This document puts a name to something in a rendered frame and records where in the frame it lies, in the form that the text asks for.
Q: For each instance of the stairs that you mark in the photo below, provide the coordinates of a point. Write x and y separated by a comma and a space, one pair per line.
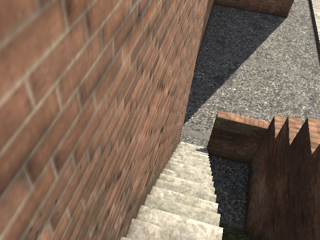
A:
182, 204

